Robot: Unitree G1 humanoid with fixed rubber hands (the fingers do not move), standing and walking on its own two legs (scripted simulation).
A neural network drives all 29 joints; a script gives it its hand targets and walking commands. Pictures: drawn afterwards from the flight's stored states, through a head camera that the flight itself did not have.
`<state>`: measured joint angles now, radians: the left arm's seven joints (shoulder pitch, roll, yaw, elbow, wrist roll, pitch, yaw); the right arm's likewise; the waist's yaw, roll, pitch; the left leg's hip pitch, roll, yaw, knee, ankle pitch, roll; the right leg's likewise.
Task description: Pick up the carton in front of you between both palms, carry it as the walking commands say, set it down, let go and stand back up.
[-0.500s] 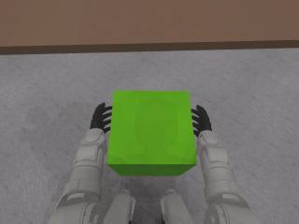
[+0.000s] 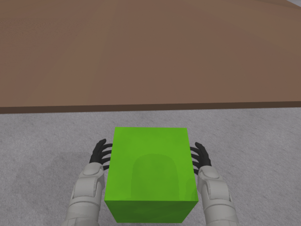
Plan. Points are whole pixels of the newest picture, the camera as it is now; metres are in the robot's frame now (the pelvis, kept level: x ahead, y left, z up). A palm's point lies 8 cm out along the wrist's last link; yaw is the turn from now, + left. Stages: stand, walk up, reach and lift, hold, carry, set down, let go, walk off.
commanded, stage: reach and lift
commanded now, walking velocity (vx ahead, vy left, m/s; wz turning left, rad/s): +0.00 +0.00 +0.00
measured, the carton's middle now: (150, 177) +0.30 +0.00 -0.07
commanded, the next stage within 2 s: hold in 1.08 s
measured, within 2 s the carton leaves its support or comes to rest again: neither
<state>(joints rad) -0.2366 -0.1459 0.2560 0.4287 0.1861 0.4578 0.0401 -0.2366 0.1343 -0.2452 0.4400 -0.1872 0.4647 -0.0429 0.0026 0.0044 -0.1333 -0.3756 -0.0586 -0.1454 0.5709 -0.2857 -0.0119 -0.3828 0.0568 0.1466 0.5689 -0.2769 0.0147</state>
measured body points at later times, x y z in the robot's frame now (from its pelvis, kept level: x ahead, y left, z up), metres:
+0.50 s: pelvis -0.02 +0.00 +0.01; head -0.04 +0.00 +0.46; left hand +0.29 +0.15 +0.03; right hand +0.29 -0.15 +0.03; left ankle +0.00 +0.13 -0.73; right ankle +0.01 -0.13 -0.73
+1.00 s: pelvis +0.00 +0.00 +0.01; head -0.03 +0.00 +0.46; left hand +0.30 +0.15 +0.04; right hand +0.30 -0.15 +0.04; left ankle +0.00 +0.13 -0.73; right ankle +0.01 -0.13 -0.73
